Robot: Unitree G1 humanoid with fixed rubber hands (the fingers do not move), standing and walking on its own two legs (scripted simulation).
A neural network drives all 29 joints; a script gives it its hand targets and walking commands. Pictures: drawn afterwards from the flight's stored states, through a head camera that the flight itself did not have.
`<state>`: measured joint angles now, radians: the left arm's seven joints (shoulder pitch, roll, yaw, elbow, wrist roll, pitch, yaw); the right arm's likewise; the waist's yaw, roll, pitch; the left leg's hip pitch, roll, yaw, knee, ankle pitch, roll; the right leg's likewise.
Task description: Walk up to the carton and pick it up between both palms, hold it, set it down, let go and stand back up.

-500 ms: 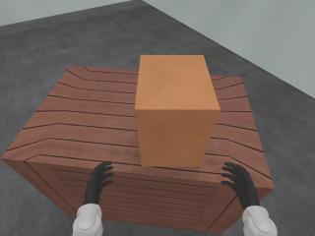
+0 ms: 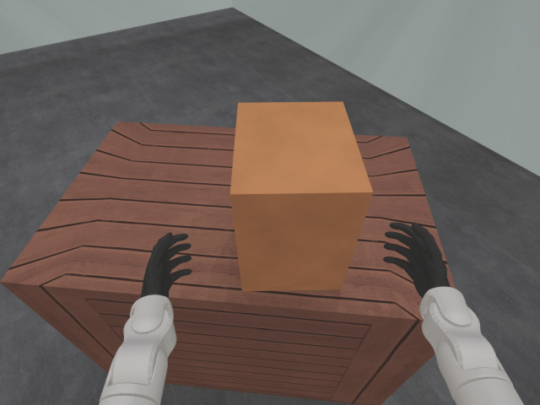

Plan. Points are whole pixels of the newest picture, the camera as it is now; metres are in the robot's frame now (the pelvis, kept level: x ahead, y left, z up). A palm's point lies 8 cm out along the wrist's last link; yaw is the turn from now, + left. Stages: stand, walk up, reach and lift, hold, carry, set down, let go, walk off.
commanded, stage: reach and lift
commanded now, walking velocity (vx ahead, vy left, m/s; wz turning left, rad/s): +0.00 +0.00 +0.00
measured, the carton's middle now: (291, 198) +0.49 +0.00 +0.02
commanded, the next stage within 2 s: none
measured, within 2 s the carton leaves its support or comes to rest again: neither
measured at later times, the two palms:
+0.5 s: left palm (158, 225) +0.35 +0.20 +0.11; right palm (424, 214) +0.38 -0.19 +0.11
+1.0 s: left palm (157, 162) +0.41 +0.20 +0.17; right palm (420, 152) +0.44 -0.18 +0.18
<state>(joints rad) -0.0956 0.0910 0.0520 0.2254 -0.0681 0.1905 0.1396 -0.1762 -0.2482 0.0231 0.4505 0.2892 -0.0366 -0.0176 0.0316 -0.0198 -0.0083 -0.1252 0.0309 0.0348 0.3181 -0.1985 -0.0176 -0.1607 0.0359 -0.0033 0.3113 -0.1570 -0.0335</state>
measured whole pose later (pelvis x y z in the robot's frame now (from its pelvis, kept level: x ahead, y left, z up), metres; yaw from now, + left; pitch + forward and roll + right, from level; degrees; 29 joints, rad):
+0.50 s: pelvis +0.00 +0.00 +0.00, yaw -1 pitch +2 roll +0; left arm -0.44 0.12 0.14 0.17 -0.09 0.58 0.15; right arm -0.53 -0.34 0.06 0.50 0.37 0.24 -0.08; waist 0.05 -0.01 -0.01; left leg -0.18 0.04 0.04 0.33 -0.19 -0.02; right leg -0.22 0.05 0.01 0.31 -0.14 -0.03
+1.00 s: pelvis +0.00 +0.00 +0.00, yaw +0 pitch +6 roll -1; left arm -0.83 0.22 0.13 0.54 -0.14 0.57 0.15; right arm -0.93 -0.38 0.09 0.83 0.44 0.32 -0.06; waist 0.04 0.00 -0.08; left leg -0.26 0.04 0.01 0.36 -0.20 -0.03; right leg -0.28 0.05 0.00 0.31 -0.13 -0.04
